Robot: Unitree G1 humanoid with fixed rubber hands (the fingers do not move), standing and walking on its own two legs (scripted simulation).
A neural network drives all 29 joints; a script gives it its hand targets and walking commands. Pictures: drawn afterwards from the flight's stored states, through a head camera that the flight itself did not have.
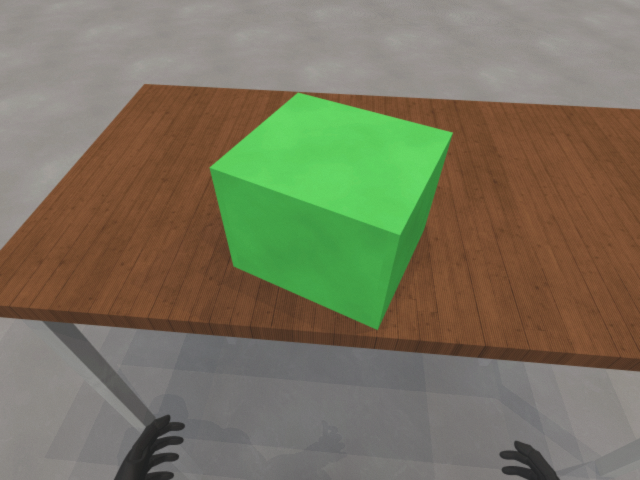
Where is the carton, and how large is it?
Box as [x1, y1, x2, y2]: [210, 93, 452, 329]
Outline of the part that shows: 297,93 210,167 233,265 377,329 423,230 452,133 305,94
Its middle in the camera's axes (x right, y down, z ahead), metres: +0.02 -0.06 +0.61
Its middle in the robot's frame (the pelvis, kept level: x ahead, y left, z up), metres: +0.50 -0.01 +0.07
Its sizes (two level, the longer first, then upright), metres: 0.260 0.234 0.204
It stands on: a table, 0.72 m high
